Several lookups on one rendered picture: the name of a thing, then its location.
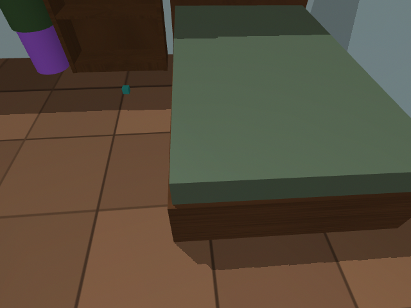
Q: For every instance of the bookshelf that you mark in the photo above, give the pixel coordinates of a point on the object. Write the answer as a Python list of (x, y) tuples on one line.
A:
[(111, 35)]

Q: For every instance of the cube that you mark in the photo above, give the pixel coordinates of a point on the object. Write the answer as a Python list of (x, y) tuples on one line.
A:
[(126, 89)]

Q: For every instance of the potted plant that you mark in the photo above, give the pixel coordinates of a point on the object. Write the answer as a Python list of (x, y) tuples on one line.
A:
[(31, 21)]

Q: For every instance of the bed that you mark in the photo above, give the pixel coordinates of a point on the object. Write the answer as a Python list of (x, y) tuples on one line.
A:
[(276, 129)]

